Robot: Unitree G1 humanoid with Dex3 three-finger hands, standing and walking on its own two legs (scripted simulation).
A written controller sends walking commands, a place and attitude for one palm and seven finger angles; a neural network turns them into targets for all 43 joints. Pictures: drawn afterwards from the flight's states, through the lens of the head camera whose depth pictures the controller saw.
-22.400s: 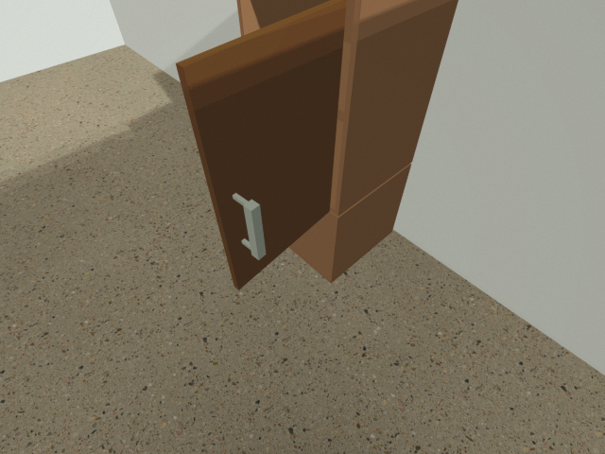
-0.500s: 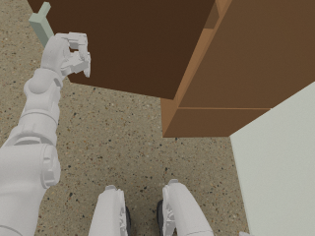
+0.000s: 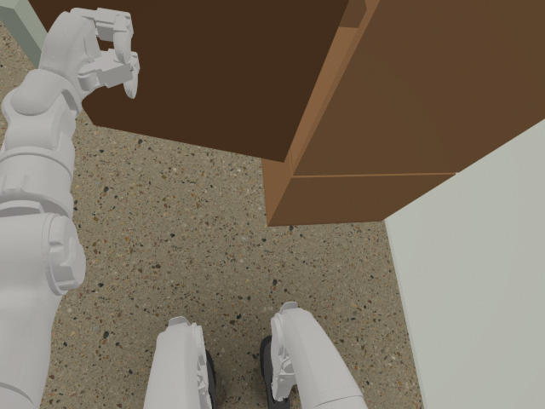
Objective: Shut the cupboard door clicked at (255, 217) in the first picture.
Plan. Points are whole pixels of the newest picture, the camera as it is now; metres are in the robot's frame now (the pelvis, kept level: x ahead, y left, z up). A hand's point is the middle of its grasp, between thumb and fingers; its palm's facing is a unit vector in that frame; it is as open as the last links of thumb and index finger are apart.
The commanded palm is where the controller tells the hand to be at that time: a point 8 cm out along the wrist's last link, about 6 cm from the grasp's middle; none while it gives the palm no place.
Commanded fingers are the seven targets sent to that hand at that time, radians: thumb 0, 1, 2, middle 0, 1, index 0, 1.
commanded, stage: push the door shut along its arc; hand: left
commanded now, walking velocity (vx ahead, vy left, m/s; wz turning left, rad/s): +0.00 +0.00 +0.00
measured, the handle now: (52, 45) +0.60 +0.22 +0.05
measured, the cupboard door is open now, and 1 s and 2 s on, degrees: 77 66 66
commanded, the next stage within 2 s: pull the fist back off the door in 0.24 s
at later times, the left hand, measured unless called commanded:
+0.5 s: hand (149, 37) +0.60 +0.10 +0.06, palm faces +0.00 -0.99 +0.11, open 3.3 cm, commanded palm +0.58 +0.10 +0.06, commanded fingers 0.00 0.90 0.90 -1.30 -1.50 -1.30 -1.50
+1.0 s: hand (158, 83) +0.54 +0.09 +0.06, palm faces +0.07 -1.00 -0.07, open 3.1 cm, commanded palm +0.50 +0.12 +0.06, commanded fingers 0.00 0.90 0.90 -1.30 -1.50 -1.30 -1.50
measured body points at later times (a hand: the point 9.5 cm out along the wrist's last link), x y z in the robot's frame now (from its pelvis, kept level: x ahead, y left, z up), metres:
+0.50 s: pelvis -0.01 +0.00 -0.02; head +0.20 +0.04 +0.38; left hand +0.60 +0.16 +0.06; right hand -0.03 -0.25 -0.11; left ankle +0.04 +0.09 -0.57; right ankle +0.05 -0.10 -0.57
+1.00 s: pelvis +0.01 -0.02 +0.02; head +0.18 -0.01 +0.44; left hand +0.53 +0.15 +0.06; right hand +0.01 -0.28 -0.09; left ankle +0.04 +0.09 -0.57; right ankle +0.05 -0.10 -0.58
